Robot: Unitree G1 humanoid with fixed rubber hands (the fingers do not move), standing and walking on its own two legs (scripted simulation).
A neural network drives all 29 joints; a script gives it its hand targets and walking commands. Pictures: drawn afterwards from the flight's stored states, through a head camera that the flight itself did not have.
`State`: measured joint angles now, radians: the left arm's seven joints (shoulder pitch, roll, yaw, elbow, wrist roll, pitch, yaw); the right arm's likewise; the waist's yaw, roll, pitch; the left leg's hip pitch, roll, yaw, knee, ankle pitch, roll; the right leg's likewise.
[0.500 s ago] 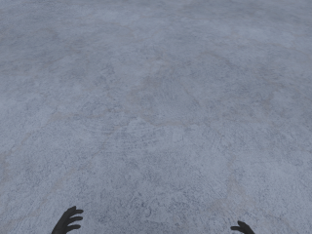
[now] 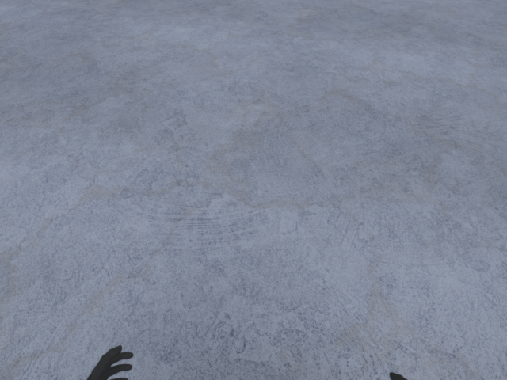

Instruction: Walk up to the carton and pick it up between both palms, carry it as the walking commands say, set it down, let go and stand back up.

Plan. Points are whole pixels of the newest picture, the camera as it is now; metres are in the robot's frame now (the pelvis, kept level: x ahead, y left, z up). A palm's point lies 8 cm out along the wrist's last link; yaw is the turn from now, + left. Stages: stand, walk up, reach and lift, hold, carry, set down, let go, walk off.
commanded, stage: walk up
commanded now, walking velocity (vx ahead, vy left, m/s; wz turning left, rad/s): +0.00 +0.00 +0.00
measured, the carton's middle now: out of the picture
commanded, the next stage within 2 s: none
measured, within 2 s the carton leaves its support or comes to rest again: neither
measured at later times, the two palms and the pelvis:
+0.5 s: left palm out of the picture +0.05 +0.30 -0.11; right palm out of the picture +0.10 -0.20 -0.12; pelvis -0.01 +0.04 +0.00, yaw +10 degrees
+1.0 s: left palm out of the picture +0.03 +0.35 -0.11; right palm out of the picture +0.07 -0.17 -0.10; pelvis -0.04 +0.08 +0.01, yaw +13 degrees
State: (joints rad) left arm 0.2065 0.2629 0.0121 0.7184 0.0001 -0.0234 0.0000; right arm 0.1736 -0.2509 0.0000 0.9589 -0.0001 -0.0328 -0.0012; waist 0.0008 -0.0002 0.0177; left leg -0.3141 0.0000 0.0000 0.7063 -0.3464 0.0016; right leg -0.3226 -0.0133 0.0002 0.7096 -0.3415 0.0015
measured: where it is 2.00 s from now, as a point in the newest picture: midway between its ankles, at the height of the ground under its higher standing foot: outside the picture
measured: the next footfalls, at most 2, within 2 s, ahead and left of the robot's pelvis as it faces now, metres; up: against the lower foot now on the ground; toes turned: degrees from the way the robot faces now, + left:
right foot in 1.12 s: +0.06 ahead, -0.02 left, +0.00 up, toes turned +12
left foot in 1.66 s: -0.15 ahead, +0.18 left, +0.00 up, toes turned +38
